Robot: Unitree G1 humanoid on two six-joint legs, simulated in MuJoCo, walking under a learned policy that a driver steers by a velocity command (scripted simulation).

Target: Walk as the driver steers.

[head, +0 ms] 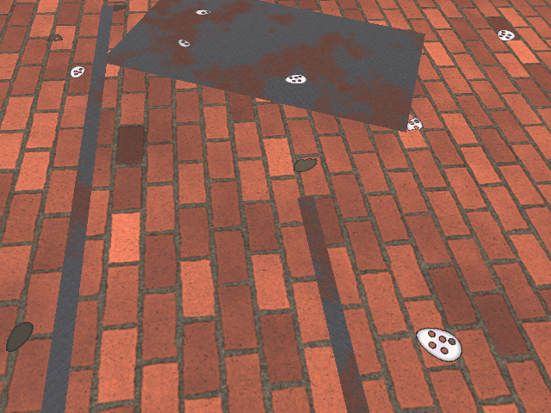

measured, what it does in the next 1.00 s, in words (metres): walks ahead: right foot, then left foot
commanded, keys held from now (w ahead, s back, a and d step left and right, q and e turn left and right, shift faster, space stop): w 0.52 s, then no key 0.36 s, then w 0.12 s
